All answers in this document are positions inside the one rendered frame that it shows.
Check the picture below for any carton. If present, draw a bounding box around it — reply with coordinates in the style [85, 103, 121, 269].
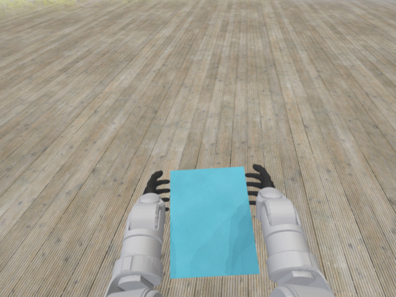
[170, 166, 260, 278]

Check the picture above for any left robot forearm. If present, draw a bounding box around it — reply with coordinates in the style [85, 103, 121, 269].
[104, 193, 165, 297]

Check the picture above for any right robot forearm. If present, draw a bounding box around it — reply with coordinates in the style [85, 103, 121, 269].
[256, 187, 335, 297]

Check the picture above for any left robot hand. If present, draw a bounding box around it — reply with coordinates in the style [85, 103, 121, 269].
[143, 171, 170, 212]

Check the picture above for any right robot hand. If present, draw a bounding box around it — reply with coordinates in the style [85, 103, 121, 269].
[245, 164, 275, 205]

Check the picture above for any right robot upper arm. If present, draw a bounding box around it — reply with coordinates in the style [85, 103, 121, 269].
[270, 283, 334, 297]

